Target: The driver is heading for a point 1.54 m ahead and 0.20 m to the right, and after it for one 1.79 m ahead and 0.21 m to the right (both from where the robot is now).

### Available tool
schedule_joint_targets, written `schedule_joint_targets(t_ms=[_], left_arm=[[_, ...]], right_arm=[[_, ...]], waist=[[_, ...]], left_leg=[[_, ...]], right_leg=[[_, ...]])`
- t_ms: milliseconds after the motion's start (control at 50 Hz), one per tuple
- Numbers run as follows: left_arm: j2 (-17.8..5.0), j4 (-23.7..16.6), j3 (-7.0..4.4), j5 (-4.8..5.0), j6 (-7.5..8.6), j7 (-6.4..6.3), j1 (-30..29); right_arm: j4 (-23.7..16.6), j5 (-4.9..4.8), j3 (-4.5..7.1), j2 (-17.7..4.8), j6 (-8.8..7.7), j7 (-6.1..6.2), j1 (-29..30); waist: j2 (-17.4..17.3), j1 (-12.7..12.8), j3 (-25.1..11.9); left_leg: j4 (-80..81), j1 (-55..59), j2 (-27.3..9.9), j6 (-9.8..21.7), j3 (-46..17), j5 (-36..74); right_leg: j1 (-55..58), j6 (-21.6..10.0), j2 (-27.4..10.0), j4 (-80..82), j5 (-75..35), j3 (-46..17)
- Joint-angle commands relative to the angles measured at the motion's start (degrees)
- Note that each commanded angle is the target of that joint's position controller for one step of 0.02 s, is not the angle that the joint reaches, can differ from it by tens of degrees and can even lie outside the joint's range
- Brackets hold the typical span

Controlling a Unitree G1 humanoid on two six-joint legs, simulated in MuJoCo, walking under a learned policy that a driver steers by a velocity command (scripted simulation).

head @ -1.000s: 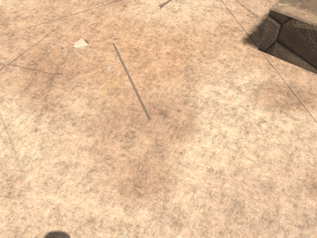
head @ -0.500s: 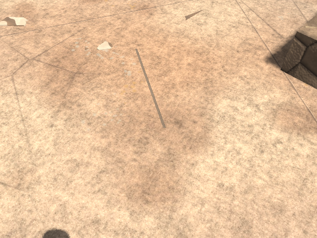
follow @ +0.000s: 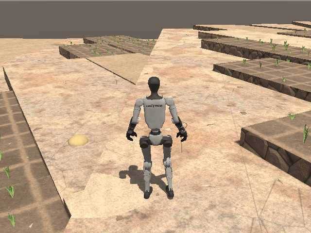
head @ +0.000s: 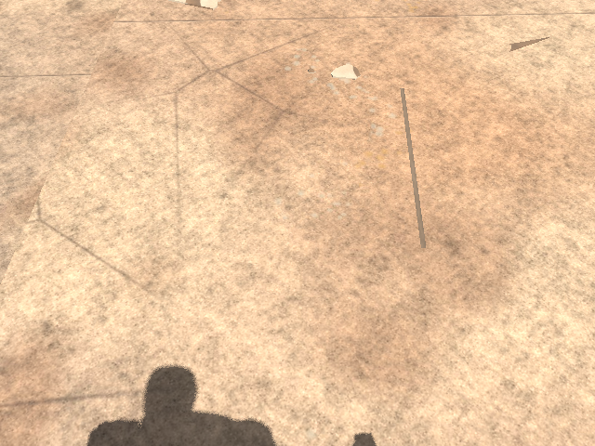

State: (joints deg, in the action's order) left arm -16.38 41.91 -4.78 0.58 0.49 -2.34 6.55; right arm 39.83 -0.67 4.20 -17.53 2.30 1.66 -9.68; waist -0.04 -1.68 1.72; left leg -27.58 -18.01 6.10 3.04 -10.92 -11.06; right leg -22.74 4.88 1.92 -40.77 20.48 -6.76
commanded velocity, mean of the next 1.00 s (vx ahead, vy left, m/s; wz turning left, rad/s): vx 0.00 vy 0.00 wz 0.21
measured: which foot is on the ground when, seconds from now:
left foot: down 0.00-0.08, up 0.10-0.42, down 0.44-1.00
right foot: up 0.00-0.06, down 0.08-1.00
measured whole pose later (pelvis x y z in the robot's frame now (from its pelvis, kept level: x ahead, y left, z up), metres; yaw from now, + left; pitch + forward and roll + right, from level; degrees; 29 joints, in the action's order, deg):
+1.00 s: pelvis +0.00 +0.02 +0.00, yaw +10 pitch -1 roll +0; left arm -16.0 54.2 -2.1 -0.3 0.2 -2.2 12.2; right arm 46.9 0.5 1.9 -13.7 0.6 0.7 -11.4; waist 0.2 0.9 1.9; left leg -27.6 -9.7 2.4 1.7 -2.3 -16.4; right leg -9.1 4.2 -4.1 -25.7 15.2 -0.5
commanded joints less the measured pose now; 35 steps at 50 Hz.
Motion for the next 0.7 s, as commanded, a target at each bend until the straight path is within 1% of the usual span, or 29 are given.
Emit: schedule_joint_targets(t_ms=[20, 40, 60, 80, 100, 120, 140, 160, 180, 200, 220, 260, 280, 300, 340, 380, 400, 420, 440, 460, 480, 500, 520, 540, 560, 580, 620, 700], left_arm=[[-5.7, -3.8, -1.48, 0.33, 1.84, 0.83, 0.2], [-5.7, -3.3, -1.58, 0.37, 2.12, 1.17, 1.7], [-5.9, -2.6, -1.81, 0.29, 2.33, 1.41, 3.7], [-8.1, -2.3, -2.46, -0.23, 2.27, 1.31, 5.1], [-11.5, -3.3, -2.89, -1.15, 1.63, 0.85, 3.9], [-12.8, -3.6, -3.04, -3.33, 1.39, 1.25, 3.1], [-9.6, -5.0, -2.21, -2.85, 1.60, 1.23, 0.7], [-7.0, -5.3, -1.44, -2.10, 1.58, 1.07, -1.4], [-6.2, -5.6, -1.05, -1.38, 1.46, 0.96, -2.2], [-5.8, -5.3, -0.73, -0.68, 1.35, 0.84, -2.1], [-5.9, -4.9, -0.50, -0.66, 1.14, 0.70, -1.2], [-6.2, -4.2, -0.47, -1.05, 0.76, 0.50, 1.0], [-6.3, -4.0, -0.48, -1.11, 0.60, 0.43, 1.7], [-6.7, -3.8, -0.51, -1.06, 0.44, 0.45, 1.6], [-7.9, -3.7, -0.74, -0.78, 0.07, 0.78, 1.0], [-9.0, -2.9, -0.85, -0.29, -0.31, 1.15, 2.4], [-8.9, -2.7, -0.63, 0.13, -0.42, 1.26, 2.1], [-8.2, -2.2, -0.25, 0.61, -0.43, 1.33, 2.1], [-7.0, -1.1, 0.28, 0.64, 0.06, 1.47, 4.8], [-5.1, -1.1, 1.12, -1.10, 0.86, 1.87, 6.2], [-1.8, -1.5, 2.09, -2.10, 1.60, 2.14, 7.9], [-4.2, -1.2, 1.89, -2.44, 1.50, 1.81, 4.3], [-5.1, -1.0, 1.61, -2.15, 1.39, 1.81, 2.5], [-5.4, -0.4, 1.51, -1.89, 1.17, 1.57, 2.0], [-5.7, 0.0, 1.41, -1.77, 0.76, 1.37, 2.5], [-5.7, 0.3, 1.44, -1.56, 0.59, 1.26, 3.1], [-5.6, 1.5, 1.49, -1.40, 0.61, 1.16, 4.0], [-5.6, 3.7, 1.46, -1.27, 0.60, 0.91, 4.8]], right_arm=[[-4.5, -0.36, 2.76, -9.8, 0.00, 0.03, 1.7], [-4.9, -0.71, 2.73, -9.6, 0.25, 0.13, 2.6], [-5.3, -1.19, 2.62, -9.2, 0.51, 0.32, 3.5], [-5.7, -1.17, 2.19, -7.5, 0.57, 0.52, 2.3], [-5.2, -0.27, 1.37, -4.1, 0.49, 0.24, -2.0], [-6.8, -0.68, 2.76, -8.0, -0.19, 0.16, -1.0], [-5.5, 0.12, 3.90, -11.7, -0.48, 0.21, -2.2], [-4.2, -0.03, 4.26, -11.9, -0.24, 0.20, -2.7], [-2.9, 0.03, 3.96, -10.0, 0.38, 0.48, -3.6], [-2.9, 0.12, 3.51, -8.5, 0.77, 0.49, -3.7], [-3.2, -0.10, 3.00, -7.0, 0.83, 0.32, -3.2], [-4.5, -0.51, 2.19, -5.3, 0.55, 0.28, -0.6], [-4.9, -0.38, 1.80, -4.7, 0.44, 0.27, 0.4], [-5.2, -0.09, 1.37, -4.0, 0.39, 0.14, 0.9], [-5.7, 0.25, 0.44, -2.5, 0.27, -0.27, 1.7], [-5.3, -0.04, 0.63, -3.7, 0.17, -0.50, 1.1], [-4.5, -0.05, 0.72, -3.7, 0.11, -0.62, -0.6], [-3.4, 0.16, 0.70, -3.5, 0.00, -0.78, -2.7], [-3.4, 0.57, 0.80, -4.8, -0.06, -0.70, -2.9], [-4.0, 0.96, 1.22, -8.1, -0.05, -0.17, -4.0], [-3.8, 1.70, 1.12, -9.2, 0.05, -0.05, -0.5], [-4.8, 1.75, 0.11, -4.5, -0.40, -0.71, 1.8], [-4.1, 2.14, -0.39, -3.0, -0.86, -1.10, 1.8], [-3.7, 2.25, -0.17, -3.9, -1.20, -1.15, 1.1], [-3.4, 2.00, -0.23, -4.2, -1.62, -1.24, 1.0], [-3.1, 1.84, -0.39, -4.2, -1.95, -1.16, 0.7], [-2.5, 1.71, -0.72, -3.4, -2.18, -1.01, 0.0], [-1.7, 1.59, -0.86, -3.2, -2.23, -0.91, 0.3]], waist=[[-9.9, 0.6, -6.5], [-9.6, 1.7, -6.8], [-9.1, 3.2, -7.0], [-6.1, 2.8, -8.1], [7.6, -0.4, -9.2], [16.5, -0.3, -5.7], [10.5, -0.4, -4.9], [7.6, -1.0, -4.1], [6.3, -1.1, -3.7], [6.6, -0.4, -3.0], [7.0, 0.0, -2.8], [8.6, 1.7, -3.4], [9.1, 2.4, -4.1], [9.5, 2.5, -4.9], [10.9, 3.1, -5.4], [11.4, 3.6, -5.3], [10.8, 2.6, -5.1], [9.9, 1.2, -4.7], [7.8, 1.3, -4.8], [0.5, 2.5, -7.8], [-11.1, 6.2, -8.1], [-8.3, 3.6, -7.2], [-6.9, 3.0, -5.8], [-6.2, 2.2, -4.8], [-6.9, 2.3, -3.2], [-6.8, 2.6, -2.3], [-5.5, 2.5, -1.9], [-3.1, 2.5, -1.7]], left_leg=[[6.0, 8.8, -14.1, 9.0, -19.6, 11.7], [4.6, 8.5, -13.2, 8.1, -19.7, 12.9], [3.0, 6.8, -11.5, 6.4, -18.9, 11.8], [-0.8, 2.1, -8.8, 3.6, -16.4, 4.2], [-13.9, -5.3, -1.5, 0.0, -6.7, -15.2], [-25.1, -14.8, 2.7, -2.8, 0.0, -27.2], [-34.6, -15.1, -1.2, -4.7, -0.5, -24.2], [-38.0, -14.9, -1.5, -5.7, -0.1, -20.5], [-40.4, -15.1, -1.5, -6.9, 0.4, -17.8], [-42.4, -16.0, -1.4, -7.8, 0.4, -15.8], [-41.7, -15.4, -1.3, -8.4, 1.5, -14.8], [-35.6, -15.0, -1.9, -9.1, 3.5, -13.7], [-31.6, -14.1, -2.8, -9.4, 4.0, -13.8], [-27.1, -11.6, -3.9, -9.4, 4.9, -14.2], [-17.9, -4.9, -5.6, -9.1, 8.0, -15.4], [-10.4, -0.7, -5.2, -8.5, 10.3, -12.7], [-3.9, 2.4, -4.9, -7.7, 11.0, -7.9], [5.1, 7.1, -4.5, -6.2, 11.8, -0.5], [10.2, 12.7, -5.8, -4.4, 9.2, 6.3], [8.2, 20.4, -13.1, -2.2, 0.9, 20.4], [4.9, 15.9, -18.1, 3.5, -3.0, 22.8], [5.7, 11.1, -17.0, 5.5, -2.9, 14.5], [5.9, 10.1, -14.5, 3.7, -1.4, 8.1], [6.0, 9.2, -12.5, 2.1, -0.1, 5.4], [6.3, 8.2, -12.2, 1.4, 0.0, 5.5], [6.2, 7.3, -12.0, 1.0, 0.1, 6.1], [5.8, 7.2, -11.4, 0.6, 0.8, 6.9], [5.6, 7.5, -10.8, 0.8, 1.1, 8.0]], right_leg=[[1.2, -1.0, 1.1, 6.9, -0.4, 0.8], [4.2, -1.7, 1.2, 12.1, -3.5, 1.2], [8.9, -2.6, 0.7, 19.2, -9.6, 2.0], [15.7, -4.6, -4.8, 22.0, -14.4, -1.3], [21.1, -9.6, -17.2, 22.9, -23.5, -12.7], [16.7, -18.8, -24.3, 24.1, -29.6, -23.1], [15.1, -20.5, -24.3, 23.7, -28.0, -20.4], [14.0, -18.3, -20.4, 22.8, -26.0, -14.8], [14.3, -16.4, -17.0, 22.2, -23.8, -10.7], [14.6, -16.6, -16.3, 21.8, -25.8, -9.0], [14.3, -16.9, -15.1, 21.8, -27.8, -6.7], [17.2, -17.5, -14.2, 21.5, -29.6, -4.5], [18.8, -17.8, -14.4, 21.1, -30.1, -4.3], [19.1, -17.8, -14.5, 20.6, -30.5, -3.7], [17.1, -17.7, -14.6, 20.2, -31.3, -2.6], [16.4, -17.9, -15.0, 19.3, -32.1, -3.4], [15.6, -17.3, -14.7, 18.2, -31.9, -3.1], [13.9, -15.8, -14.0, 17.1, -30.8, -2.5], [10.8, -12.6, -12.9, 16.5, -27.0, -1.9], [6.3, -8.1, -9.8, 11.9, -18.5, 1.3], [5.8, -4.1, -5.4, 13.1, -4.6, 6.0], [9.8, -2.1, -5.7, 14.0, -4.7, 5.7], [10.6, -1.6, -5.4, 14.6, -8.2, 6.0], [10.9, -1.4, -5.1, 14.2, -9.9, 6.6], [10.6, -1.3, -5.2, 14.4, -11.1, 6.3], [10.9, -1.5, -5.5, 15.0, -11.8, 5.9], [11.4, -1.6, -5.6, 15.5, -12.7, 6.0], [12.1, -1.1, -5.8, 16.2, -13.5, 6.0]])
Keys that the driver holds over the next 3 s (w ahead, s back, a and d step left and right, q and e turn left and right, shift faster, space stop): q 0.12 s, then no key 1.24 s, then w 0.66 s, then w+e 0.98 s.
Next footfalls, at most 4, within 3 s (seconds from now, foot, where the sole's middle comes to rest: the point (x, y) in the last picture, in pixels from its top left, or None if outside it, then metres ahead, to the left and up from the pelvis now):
0.08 right None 0.06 -0.14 -0.78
0.44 left None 0.01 0.12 -0.78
2.06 left None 0.40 0.17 -0.78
2.60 right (318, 337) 0.72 -0.06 -0.78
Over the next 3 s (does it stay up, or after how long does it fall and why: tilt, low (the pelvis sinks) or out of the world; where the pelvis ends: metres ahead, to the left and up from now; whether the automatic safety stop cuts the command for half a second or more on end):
stays up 0.78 0.01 0.00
